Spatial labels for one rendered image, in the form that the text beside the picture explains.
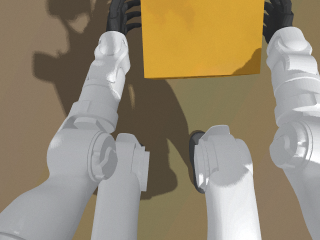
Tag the robot left shin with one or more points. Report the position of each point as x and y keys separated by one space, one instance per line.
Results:
x=127 y=137

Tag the robot right upper arm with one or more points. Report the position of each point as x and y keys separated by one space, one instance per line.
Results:
x=296 y=150

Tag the robot left forearm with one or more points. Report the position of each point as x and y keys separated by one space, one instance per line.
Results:
x=102 y=90

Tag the robot left thigh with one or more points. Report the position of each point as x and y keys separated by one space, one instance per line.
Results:
x=118 y=198

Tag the robot right hand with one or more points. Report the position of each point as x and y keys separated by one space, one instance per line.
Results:
x=280 y=16

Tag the carton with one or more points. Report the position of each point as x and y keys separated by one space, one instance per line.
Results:
x=189 y=39

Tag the robot left upper arm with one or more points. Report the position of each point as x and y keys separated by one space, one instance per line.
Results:
x=78 y=160

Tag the robot right forearm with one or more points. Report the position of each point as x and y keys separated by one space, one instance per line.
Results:
x=294 y=77

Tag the robot left hand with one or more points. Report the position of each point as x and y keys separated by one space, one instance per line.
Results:
x=117 y=18

